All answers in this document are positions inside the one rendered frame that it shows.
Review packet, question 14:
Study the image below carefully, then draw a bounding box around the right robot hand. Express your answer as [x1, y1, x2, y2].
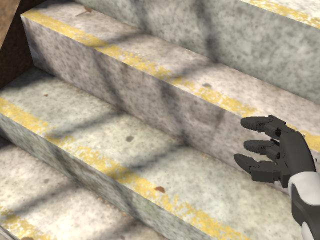
[233, 115, 317, 188]

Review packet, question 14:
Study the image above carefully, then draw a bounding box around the right robot forearm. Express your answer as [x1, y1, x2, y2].
[288, 171, 320, 240]

